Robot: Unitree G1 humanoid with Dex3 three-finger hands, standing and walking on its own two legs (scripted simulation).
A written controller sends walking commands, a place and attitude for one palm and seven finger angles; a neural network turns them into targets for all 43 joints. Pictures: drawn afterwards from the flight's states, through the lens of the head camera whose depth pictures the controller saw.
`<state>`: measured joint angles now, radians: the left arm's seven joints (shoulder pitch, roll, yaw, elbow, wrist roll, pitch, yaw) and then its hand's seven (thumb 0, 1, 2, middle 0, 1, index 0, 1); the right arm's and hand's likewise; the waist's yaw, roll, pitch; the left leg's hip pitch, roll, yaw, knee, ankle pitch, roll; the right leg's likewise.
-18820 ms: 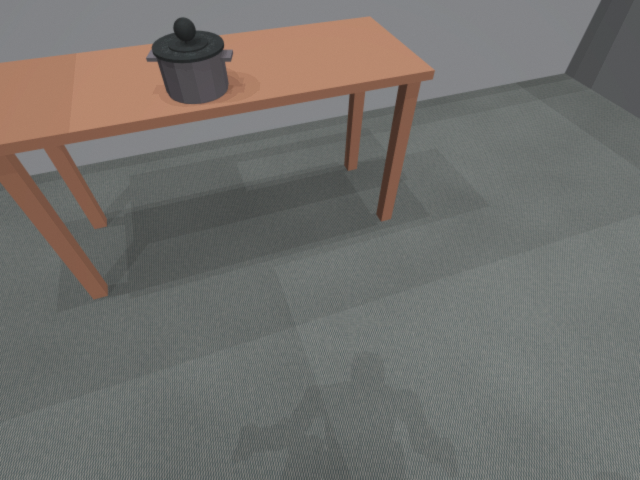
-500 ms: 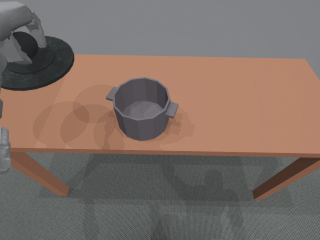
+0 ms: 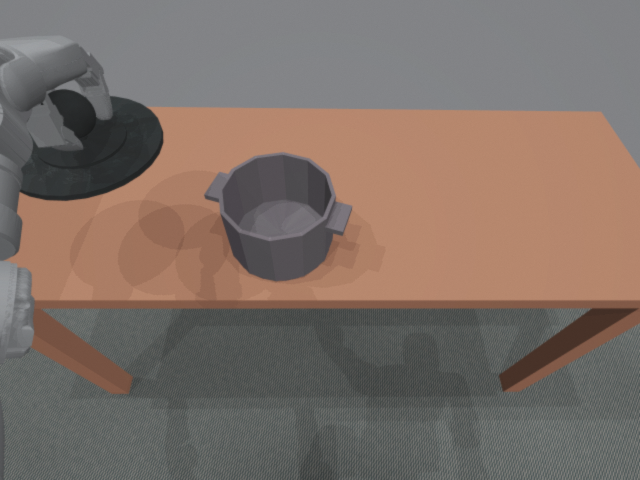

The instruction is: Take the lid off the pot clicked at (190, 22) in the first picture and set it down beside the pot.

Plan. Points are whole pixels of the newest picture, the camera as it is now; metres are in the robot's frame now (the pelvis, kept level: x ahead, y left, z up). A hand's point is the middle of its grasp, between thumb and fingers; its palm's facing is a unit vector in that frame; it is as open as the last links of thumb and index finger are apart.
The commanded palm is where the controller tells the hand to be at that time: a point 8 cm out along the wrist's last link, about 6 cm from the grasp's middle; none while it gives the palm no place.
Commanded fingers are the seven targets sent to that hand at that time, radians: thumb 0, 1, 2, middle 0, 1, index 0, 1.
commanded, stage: lower the lid onto the table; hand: left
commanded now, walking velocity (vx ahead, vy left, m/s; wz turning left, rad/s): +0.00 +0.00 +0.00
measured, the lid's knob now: (69, 114) +0.50 +0.28 +0.18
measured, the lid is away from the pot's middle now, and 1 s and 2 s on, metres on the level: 0.23 0.23 0.24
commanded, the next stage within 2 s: none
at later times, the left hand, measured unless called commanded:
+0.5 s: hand (74, 145) +0.47 +0.28 +0.16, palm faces -0.37 -0.03 -0.93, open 7.9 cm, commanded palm +0.48 +0.27 +0.23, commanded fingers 0.00 0.62 0.97 -0.86 -1.03 -0.86 -1.02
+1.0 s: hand (82, 167) +0.47 +0.28 +0.12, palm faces -0.42 -0.05 -0.91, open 7.9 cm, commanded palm +0.48 +0.28 +0.19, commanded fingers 0.00 0.62 0.97 -0.86 -1.03 -0.86 -1.02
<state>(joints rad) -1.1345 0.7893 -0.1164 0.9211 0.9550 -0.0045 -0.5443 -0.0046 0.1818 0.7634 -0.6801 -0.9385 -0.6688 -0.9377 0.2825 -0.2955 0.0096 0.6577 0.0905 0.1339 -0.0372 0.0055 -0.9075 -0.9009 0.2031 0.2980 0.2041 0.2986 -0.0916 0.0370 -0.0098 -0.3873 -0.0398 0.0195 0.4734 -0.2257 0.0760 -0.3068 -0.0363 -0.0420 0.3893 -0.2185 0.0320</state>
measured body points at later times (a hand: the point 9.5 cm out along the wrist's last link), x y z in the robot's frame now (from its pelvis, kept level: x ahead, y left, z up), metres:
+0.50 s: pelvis +0.00 +0.00 +0.00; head +0.07 +0.00 +0.44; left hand +0.48 +0.28 +0.21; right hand +0.07 -0.28 -0.12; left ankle +0.00 +0.07 -0.74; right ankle -0.02 -0.15 -0.74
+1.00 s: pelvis +0.01 -0.01 +0.00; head +0.08 -0.01 +0.44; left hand +0.48 +0.28 +0.18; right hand +0.05 -0.29 -0.12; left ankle +0.00 +0.07 -0.74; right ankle -0.02 -0.15 -0.74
